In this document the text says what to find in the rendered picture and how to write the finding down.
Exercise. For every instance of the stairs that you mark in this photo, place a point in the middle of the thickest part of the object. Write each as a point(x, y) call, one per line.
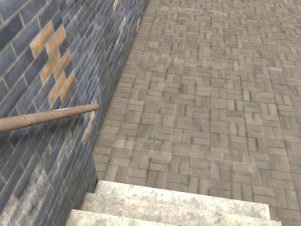
point(118, 204)

